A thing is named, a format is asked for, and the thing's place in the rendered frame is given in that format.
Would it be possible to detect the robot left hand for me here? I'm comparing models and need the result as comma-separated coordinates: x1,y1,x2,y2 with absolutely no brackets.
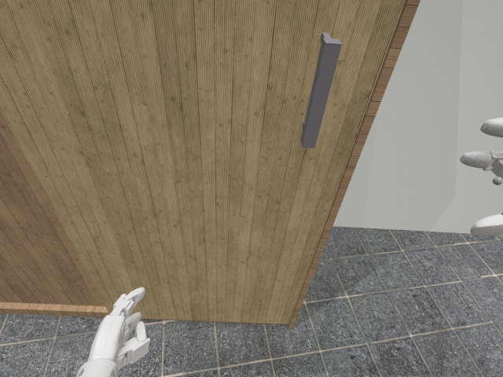
88,287,150,370

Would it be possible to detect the handle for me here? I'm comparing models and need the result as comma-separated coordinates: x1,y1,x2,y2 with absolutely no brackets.
301,32,342,148

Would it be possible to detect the wardrobe door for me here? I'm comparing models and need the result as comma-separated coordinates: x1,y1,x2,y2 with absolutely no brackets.
0,111,105,306
0,0,406,324

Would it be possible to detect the left robot forearm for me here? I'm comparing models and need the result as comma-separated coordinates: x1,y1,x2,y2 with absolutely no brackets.
76,358,118,377

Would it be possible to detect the robot right hand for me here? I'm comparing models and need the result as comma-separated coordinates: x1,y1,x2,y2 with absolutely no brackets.
460,118,503,236

